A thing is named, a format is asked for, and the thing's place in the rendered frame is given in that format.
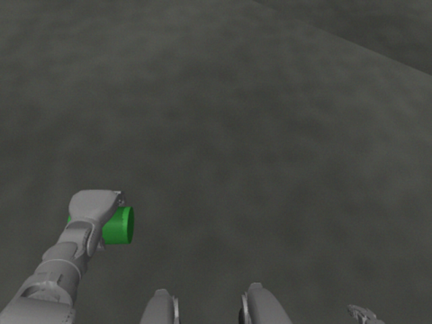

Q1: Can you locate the left robot arm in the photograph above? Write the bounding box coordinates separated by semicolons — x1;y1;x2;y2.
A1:
0;217;103;324

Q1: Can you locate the can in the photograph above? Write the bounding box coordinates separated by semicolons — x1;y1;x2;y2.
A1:
67;207;134;244

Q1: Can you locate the left robot hand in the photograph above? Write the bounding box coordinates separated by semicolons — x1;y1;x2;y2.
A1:
69;190;126;251

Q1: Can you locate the right robot hand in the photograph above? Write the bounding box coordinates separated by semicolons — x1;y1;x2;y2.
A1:
347;304;385;324

